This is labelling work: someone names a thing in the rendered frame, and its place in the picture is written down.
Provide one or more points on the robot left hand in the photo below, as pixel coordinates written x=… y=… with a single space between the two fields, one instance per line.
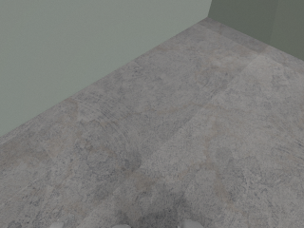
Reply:
x=63 y=221

